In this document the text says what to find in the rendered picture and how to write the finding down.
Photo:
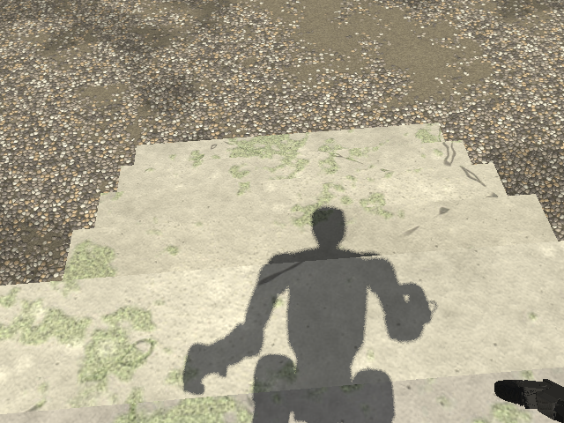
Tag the right robot hand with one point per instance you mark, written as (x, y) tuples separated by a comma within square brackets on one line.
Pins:
[(546, 396)]

